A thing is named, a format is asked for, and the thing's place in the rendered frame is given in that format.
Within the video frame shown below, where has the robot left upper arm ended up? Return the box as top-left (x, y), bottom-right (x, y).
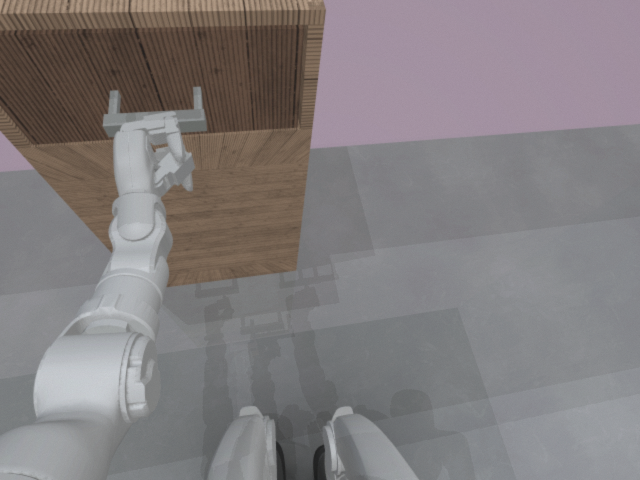
top-left (0, 332), bottom-right (161, 480)

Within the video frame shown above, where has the left robot hand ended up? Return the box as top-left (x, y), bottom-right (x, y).
top-left (113, 111), bottom-right (195, 199)

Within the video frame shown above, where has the handle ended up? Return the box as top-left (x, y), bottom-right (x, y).
top-left (103, 87), bottom-right (207, 137)

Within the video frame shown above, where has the right robot shin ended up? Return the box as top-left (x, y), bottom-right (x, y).
top-left (325, 406), bottom-right (353, 480)

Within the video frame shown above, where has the robot left forearm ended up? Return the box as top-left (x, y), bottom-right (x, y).
top-left (33, 192), bottom-right (173, 416)

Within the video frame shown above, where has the cabinet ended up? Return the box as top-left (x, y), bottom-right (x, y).
top-left (0, 0), bottom-right (326, 287)

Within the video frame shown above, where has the left robot thigh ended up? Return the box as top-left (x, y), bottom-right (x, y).
top-left (204, 414), bottom-right (277, 480)

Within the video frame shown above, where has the drawer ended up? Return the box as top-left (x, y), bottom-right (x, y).
top-left (0, 25), bottom-right (304, 145)

